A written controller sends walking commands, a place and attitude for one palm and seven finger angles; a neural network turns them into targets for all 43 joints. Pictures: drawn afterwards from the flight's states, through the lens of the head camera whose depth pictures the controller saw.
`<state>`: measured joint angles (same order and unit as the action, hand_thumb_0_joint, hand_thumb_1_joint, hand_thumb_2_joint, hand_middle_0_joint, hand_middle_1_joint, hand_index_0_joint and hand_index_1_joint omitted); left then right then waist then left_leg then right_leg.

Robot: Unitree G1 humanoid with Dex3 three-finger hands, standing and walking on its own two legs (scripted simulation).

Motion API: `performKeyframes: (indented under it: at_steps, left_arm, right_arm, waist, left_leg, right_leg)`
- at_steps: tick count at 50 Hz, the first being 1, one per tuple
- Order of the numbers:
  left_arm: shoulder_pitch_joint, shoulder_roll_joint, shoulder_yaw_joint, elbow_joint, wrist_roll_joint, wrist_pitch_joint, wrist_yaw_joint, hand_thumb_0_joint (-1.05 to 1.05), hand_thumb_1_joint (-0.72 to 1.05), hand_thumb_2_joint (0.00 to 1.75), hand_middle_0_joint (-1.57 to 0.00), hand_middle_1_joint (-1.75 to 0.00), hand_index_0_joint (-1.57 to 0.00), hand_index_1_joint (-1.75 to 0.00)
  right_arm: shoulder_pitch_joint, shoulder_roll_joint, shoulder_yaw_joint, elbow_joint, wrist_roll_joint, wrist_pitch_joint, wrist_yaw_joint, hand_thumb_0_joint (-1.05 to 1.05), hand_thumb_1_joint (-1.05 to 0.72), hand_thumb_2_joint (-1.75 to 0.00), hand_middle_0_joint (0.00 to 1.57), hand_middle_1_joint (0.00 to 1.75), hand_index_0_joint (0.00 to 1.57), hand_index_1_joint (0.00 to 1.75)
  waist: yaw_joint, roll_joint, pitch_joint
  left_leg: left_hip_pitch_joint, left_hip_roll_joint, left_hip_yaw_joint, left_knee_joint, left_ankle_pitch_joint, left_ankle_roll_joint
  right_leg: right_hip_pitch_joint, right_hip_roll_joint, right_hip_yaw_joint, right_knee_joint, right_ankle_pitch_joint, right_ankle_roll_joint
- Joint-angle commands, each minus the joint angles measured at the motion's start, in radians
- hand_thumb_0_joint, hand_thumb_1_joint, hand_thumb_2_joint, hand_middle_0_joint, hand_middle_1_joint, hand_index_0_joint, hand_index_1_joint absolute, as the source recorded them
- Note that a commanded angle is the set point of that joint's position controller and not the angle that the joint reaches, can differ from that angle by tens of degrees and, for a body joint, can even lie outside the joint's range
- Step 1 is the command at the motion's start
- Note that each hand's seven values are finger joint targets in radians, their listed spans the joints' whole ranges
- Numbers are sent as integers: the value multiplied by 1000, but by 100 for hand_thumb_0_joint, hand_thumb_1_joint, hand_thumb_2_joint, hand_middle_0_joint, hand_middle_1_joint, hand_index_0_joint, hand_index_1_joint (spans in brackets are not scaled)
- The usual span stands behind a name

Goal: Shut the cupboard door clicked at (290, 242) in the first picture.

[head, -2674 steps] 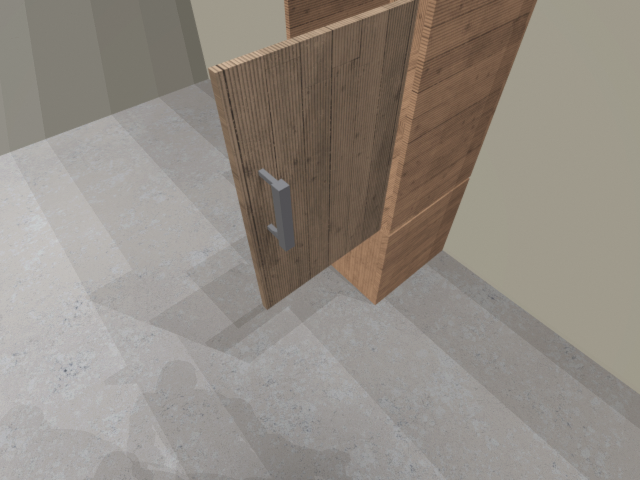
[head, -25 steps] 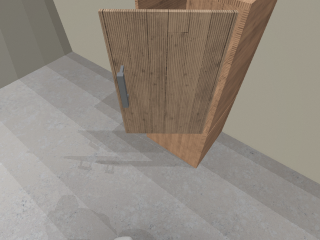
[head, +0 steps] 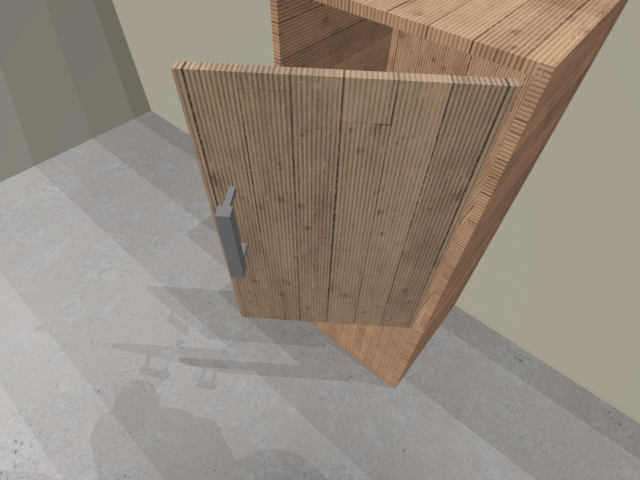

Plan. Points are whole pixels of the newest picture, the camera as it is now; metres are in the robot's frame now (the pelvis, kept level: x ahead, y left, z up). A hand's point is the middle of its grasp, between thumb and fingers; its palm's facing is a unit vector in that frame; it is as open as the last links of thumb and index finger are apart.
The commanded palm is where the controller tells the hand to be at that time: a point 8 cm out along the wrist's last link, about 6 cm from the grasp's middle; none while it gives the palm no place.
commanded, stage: come to a stop and stand still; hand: left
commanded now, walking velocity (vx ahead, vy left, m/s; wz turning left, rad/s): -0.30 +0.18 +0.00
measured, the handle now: (235, 234) +0.46 +0.17 +0.00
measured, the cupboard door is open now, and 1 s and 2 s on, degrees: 37 37 37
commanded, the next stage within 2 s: look again from close up in 1.06 s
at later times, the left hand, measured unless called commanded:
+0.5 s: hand out of the picture +0.03 +0.25 -0.17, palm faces +0.07 -0.97 -0.23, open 7.4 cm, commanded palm none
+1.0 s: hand out of the picture -0.06 +0.19 -0.17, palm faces +0.03 -0.99 -0.13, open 7.3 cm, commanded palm none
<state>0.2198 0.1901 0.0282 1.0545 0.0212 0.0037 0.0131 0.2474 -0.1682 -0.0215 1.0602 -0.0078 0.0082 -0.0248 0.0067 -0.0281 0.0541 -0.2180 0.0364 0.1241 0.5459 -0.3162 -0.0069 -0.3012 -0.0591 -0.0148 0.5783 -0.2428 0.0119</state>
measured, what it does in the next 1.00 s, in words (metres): steps on the spot: left foot, then right foot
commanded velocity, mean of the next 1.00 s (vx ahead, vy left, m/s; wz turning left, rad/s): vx -0.04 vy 0.02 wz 0.00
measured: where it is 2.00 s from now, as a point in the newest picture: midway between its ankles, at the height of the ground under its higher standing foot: outside the picture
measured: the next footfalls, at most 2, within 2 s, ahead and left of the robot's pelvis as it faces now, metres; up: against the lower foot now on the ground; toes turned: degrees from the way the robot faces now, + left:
left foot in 0.30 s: +0.07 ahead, +0.10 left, +0.00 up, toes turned +0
right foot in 0.62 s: -0.03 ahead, -0.08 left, +0.00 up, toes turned -4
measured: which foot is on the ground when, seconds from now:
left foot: down 0.00-0.02, up 0.04-0.28, down 0.30-1.00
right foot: down 0.00-0.30, up 0.32-0.60, down 0.62-1.00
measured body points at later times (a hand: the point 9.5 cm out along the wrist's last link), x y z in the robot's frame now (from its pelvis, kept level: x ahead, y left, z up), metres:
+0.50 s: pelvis -0.02 +0.04 +0.01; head +0.02 +0.07 +0.45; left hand +0.03 +0.30 -0.16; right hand +0.08 -0.19 -0.13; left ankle +0.00 +0.13 -0.73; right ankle -0.06 -0.10 -0.68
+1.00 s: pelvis -0.05 +0.03 +0.01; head -0.05 +0.05 +0.46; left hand -0.06 +0.24 -0.16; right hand -0.09 -0.20 -0.14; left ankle +0.00 +0.13 -0.73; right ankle -0.08 -0.09 -0.73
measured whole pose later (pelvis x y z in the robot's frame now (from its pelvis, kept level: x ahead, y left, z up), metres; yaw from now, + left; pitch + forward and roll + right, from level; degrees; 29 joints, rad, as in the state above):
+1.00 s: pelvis -0.05 +0.03 +0.01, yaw +0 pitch -2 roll +0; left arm 0.29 0.13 0.00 1.13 0.01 0.02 0.03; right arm 0.34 -0.16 -0.01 1.16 -0.01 0.02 -0.03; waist -0.02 -0.03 0.03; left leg -0.23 0.00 0.08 0.40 -0.14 0.03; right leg -0.11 0.01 0.01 0.41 -0.27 0.00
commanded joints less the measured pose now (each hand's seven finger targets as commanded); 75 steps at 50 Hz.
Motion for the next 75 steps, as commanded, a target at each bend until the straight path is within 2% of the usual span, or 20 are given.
performKeyframes:
  at_steps: [1, 3, 5, 12, 13, 15, 16, 20, 26, 30, 32, 33, 35, 45, 57, 58, 59, 61, 65, 75]
  left_arm:
    - [56, 180, 38, -31, 4, -8, 16, 0, 90, 90, -20, -30, -20, -30]
    - [73, 183, 48, -30, 6, -6, 31, 0, 90, 90, -20, -30, -20, -30]
    - [77, 202, 64, -40, 10, 0, 39, 0, 90, 90, -20, -30, -20, -30]
    - [-43, 192, 68, -101, 10, 17, 33, 0, 90, 90, -20, -30, -20, -30]
    - [-53, 180, 64, -106, 3, 21, 31, 0, 90, 90, -20, -30, -20, -30]
    - [-6, 80, 43, -133, -9, 40, 29, 0, 90, 90, -20, -30, -20, -30]
    - [-18, 90, 39, -149, 2, 48, 32, 0, 90, 90, -20, -30, -20, -30]
    - [-6, 104, 47, -108, -6, 57, 23, 0, 90, 90, -20, -30, -20, -30]
    - [-12, 75, 19, -105, -4, 44, 16, 0, 90, 90, -20, -30, -20, -30]
    - [94, 86, 15, -52, -3, 21, 24, 0, 90, 90, -20, -30, -20, -30]
    - [45, 133, 8, -53, -3, 6, 22, 0, 90, 90, -20, -30, -20, -30]
    - [28, 126, 8, -46, -3, 0, 19, 0, 90, 90, -20, -30, -20, -30]
    - [22, 101, 0, -37, -7, -7, 22, 0, 90, 90, -20, -30, -20, -30]
    - [106, 55, -7, 28, -11, 0, 21, 0, 90, 90, -20, -30, -20, -30]
    - [160, 7, -9, 61, -11, -2, 25, 0, 90, 90, -20, -30, -20, -30]
    - [203, 35, -31, 62, 11, -43, 61, 0, 90, 90, -20, -30, -20, -30]
    - [149, 86, -18, 17, -3, -46, 53, 0, 90, 90, -20, -30, -20, -30]
    - [143, 52, -18, -5, 0, -48, 45, 0, 90, 90, -20, -30, -20, -30]
    - [166, 15, -28, -3, -3, -42, 40, 0, 90, 90, -20, -30, -20, -30]
    - [148, 77, -20, -29, -2, -35, 36, 0, 90, 90, -20, -30, -20, -30]
  right_arm:
    - [53, -77, -37, -48, 2, 25, -3, 0, -90, -90, 20, 30, 20, 30]
    - [27, -96, -42, -62, 3, 29, -9, 0, -90, -90, 20, 30, 20, 30]
    - [-21, -107, -45, -88, 9, 31, -10, 0, -90, -90, 20, 30, 20, 30]
    - [29, -88, -41, -97, 4, 35, 7, 0, -90, -90, 20, 30, 20, 30]
    - [66, -101, -42, -87, 0, 28, 10, 0, -90, -90, 20, 30, 20, 30]
    - [34, -242, -59, -126, -18, 14, 8, 0, -90, -90, 20, 30, 20, 30]
    - [11, -244, -55, -145, -23, 17, 2, 0, -90, -90, 20, 30, 20, 30]
    - [-59, -176, -28, -150, -20, 0, -25, 0, -90, -90, 20, 30, 20, 30]
    - [-19, -167, -34, -105, -13, -1, -18, 0, -90, -90, 20, 30, 20, 30]
    - [-31, -139, -32, -87, 8, -3, -8, 0, -90, -90, 20, 30, 20, 30]
    - [-12, -91, -20, -75, 12, 0, 4, 0, -90, -90, 20, 30, 20, 30]
    - [-6, -90, -20, -63, 5, 3, 6, 0, -90, -90, 20, 30, 20, 30]
    - [21, -103, -22, -35, 1, 0, 4, 0, -90, -90, 20, 30, 20, 30]
    - [81, -80, -3, 47, -4, -2, -3, 0, -90, -90, 20, 30, 20, 30]
    - [141, -55, -3, 67, -2, -13, -14, 0, -90, -90, 20, 30, 20, 30]
    - [18, -81, 9, -5, -3, -38, 3, 0, -90, -90, 20, 30, 20, 30]
    - [94, -41, 7, -24, -5, -29, 11, 0, -90, -90, 20, 30, 20, 30]
    - [143, -49, 5, -25, -18, -33, 12, 0, -90, -90, 20, 30, 20, 30]
    - [116, -70, -1, -61, -10, -35, 8, 0, -90, -90, 20, 30, 20, 30]
    - [50, -129, -6, -52, -6, -46, 8, 0, -90, -90, 20, 30, 20, 30]
  waist:
    - [-8, -193, -59]
    - [27, -210, -96]
    - [52, -171, -141]
    - [-9, -173, -144]
    - [-31, -135, -146]
    - [-14, 294, -118]
    - [-20, 216, -77]
    - [14, 196, -71]
    - [-15, 132, -84]
    - [15, 45, -85]
    - [-26, -11, -28]
    - [-37, -74, -39]
    - [-38, -125, -36]
    - [-16, 29, 69]
    - [-9, 33, 41]
    - [25, 125, 55]
    - [-46, 131, 4]
    - [-40, 164, -30]
    - [-23, -3, 6]
    - [-11, 7, 21]
  left_leg:
    - [-59, -10, -22, 112, -62, -23]
    - [-187, -23, -70, 298, -251, -30]
    - [-270, -38, -119, 409, -292, -38]
    - [-60, -41, -72, 25, 8, -45]
    - [45, -17, -75, -111, 167, -40]
    - [47, 321, -386, -226, 620, 121]
    - [-52, 350, -385, -218, 611, 191]
    - [42, 226, -249, -179, 695, 180]
    - [89, 233, -271, -216, 498, 191]
    - [-15, 124, -228, -169, 211, 82]
    - [22, 36, -160, -158, 82, 18]
    - [75, 20, -137, -149, 138, 11]
    - [115, 42, -143, -157, 159, 17]
    - [25, 49, -164, -246, 28, 19]
    - [6, 65, -186, -262, 35, 29]
    - [-30, 66, -141, -34, 227, 5]
    - [-15, 39, -150, -61, 39, 11]
    - [-50, 49, -186, -82, 57, 35]
    - [-78, 63, -214, -129, 24, 59]
    - [-18, 71, -199, -176, 106, 67]
  right_leg:
    - [112, -244, 218, -165, 768, -154]
    - [247, -304, 247, -132, 1080, -219]
    - [353, -326, 232, -109, 1129, -245]
    - [177, -215, 108, -85, 668, -143]
    - [108, -181, 84, -47, 499, -98]
    - [-63, 17, -31, 188, -280, 16]
    - [-43, 38, 27, 340, -375, 6]
    - [-123, 48, 96, 492, -242, 14]
    - [-1, 39, 25, 147, -227, 5]
    - [189, 0, 87, -238, 51, -26]
    - [62, -129, 186, -288, 25, -81]
    - [29, -98, 178, -274, 57, -78]
    - [11, -73, 156, -280, 22, -64]
    - [14, -33, 136, -314, -134, -51]
    - [64, -20, 105, -275, -45, -48]
    - [38, -65, 124, -265, 167, -56]
    - [1, -78, 140, -264, -127, -78]
    - [18, -27, 87, -178, -94, -83]
    - [5, -1, 83, -145, -110, -72]
    - [14, -10, 85, -143, -30, -51]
